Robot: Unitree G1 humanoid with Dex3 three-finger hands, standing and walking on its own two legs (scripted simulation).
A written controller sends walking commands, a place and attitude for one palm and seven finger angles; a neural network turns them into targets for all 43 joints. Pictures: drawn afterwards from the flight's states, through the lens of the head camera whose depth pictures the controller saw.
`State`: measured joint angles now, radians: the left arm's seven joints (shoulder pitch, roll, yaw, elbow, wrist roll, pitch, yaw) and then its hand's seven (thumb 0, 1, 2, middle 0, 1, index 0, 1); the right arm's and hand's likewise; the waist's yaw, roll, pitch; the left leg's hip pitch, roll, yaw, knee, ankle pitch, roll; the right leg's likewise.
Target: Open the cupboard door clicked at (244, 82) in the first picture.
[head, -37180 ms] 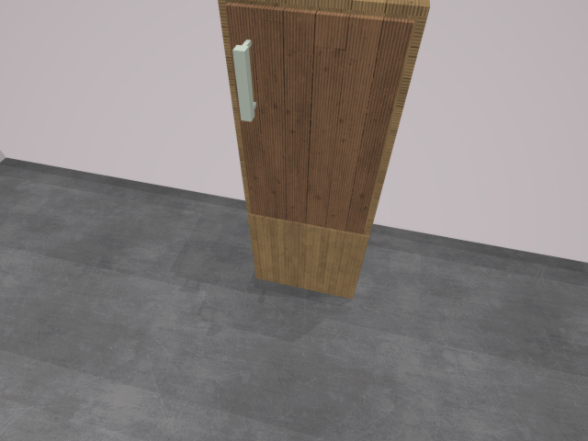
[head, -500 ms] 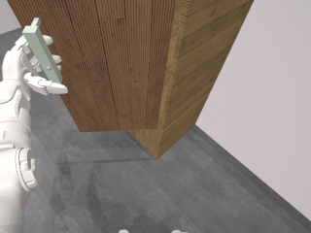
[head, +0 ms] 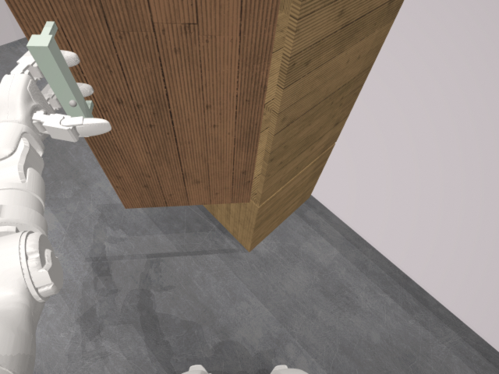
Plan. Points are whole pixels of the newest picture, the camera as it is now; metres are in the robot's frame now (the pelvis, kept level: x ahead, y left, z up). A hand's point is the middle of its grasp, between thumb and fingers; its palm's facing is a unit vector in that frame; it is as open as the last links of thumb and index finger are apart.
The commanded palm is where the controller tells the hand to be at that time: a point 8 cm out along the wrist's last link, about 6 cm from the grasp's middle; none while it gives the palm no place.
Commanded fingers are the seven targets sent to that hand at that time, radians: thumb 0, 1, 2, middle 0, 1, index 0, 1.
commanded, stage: close the thumb around the handle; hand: left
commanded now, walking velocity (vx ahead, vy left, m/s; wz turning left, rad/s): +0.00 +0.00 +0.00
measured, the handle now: (69, 80) +0.54 +0.25 +0.14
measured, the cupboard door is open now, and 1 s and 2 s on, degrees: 51 59 100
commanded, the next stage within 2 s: pull the door open along its arc in 0.48 s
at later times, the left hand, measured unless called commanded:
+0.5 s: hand (80, 102) +0.49 +0.23 +0.14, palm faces +0.02 -1.00 +0.01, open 5.8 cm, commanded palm +0.47 +0.28 +0.14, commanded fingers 0.00 0.90 0.90 -0.40 -1.35 -0.40 -1.35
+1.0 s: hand (79, 126) +0.45 +0.22 +0.14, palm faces +0.00 -1.00 +0.01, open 6.1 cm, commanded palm +0.38 +0.27 +0.14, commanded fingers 0.00 0.90 0.90 -0.40 -1.35 -0.40 -1.35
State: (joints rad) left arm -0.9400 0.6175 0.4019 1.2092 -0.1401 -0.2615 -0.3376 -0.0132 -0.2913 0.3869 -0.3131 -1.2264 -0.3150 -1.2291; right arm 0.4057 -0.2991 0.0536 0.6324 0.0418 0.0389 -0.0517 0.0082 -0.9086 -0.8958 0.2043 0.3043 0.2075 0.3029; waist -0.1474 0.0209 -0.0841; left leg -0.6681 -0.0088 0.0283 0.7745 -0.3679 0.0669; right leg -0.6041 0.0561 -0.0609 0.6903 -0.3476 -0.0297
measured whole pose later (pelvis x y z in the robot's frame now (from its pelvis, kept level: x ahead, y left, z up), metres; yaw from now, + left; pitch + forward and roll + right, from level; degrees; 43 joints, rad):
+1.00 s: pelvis +0.02 +0.00 +0.01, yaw -3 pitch +12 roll -2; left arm -0.50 0.47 0.40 0.69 -0.26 -0.13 -0.33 0.00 0.69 0.73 -0.33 -1.35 -0.33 -1.35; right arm 0.40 -0.29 0.03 0.54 0.07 0.06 -0.03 0.01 -0.91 -0.90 0.20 0.30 0.21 0.30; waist -0.09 0.04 -0.12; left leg -0.52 0.00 0.08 0.69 -0.38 0.06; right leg -0.49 0.07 0.00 0.63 -0.35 -0.03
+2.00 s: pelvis +0.00 -0.04 +0.02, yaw +1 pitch -1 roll +0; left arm 0.17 -0.07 -0.14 -0.22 -0.02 0.12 0.49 0.02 0.66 0.72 -0.26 -1.30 -0.27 -1.30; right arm 0.19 -0.23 0.02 0.61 -0.02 0.07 -0.02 0.02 -0.91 -0.90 0.20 0.30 0.20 0.30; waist -0.01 0.06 -0.04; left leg -0.24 -0.01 0.01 0.57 -0.31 0.01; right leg -0.20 0.06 -0.08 0.55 -0.33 -0.08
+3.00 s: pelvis -0.02 -0.03 +0.02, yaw +3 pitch -3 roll +0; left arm 0.01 -0.06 -0.20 -0.08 0.04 0.14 0.48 -0.01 -0.50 0.30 -0.36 -0.62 -0.35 -0.62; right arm 0.12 -0.18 0.05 0.62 -0.01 0.11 -0.01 0.02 -0.91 -0.90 0.20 0.30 0.20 0.30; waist 0.02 0.04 -0.02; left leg -0.27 -0.04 0.00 0.60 -0.28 0.04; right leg -0.23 0.03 -0.09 0.58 -0.31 -0.06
